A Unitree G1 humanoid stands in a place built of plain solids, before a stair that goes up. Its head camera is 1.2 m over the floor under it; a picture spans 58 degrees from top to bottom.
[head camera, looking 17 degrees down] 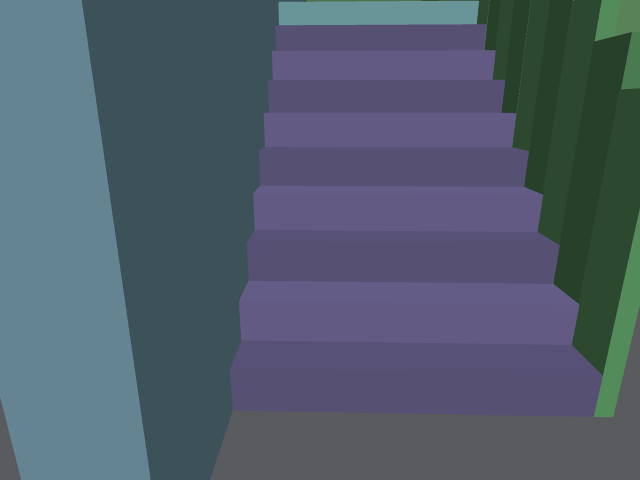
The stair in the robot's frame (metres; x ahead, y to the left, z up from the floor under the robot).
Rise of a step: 0.20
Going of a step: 0.23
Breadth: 1.47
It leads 1 degrees to the right of straight ahead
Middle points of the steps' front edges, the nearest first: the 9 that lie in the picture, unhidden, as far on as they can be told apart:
1.49 -0.37 0.20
1.72 -0.38 0.39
1.95 -0.39 0.59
2.18 -0.39 0.78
2.41 -0.40 0.98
2.64 -0.40 1.17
2.87 -0.41 1.37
3.10 -0.42 1.56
3.33 -0.42 1.76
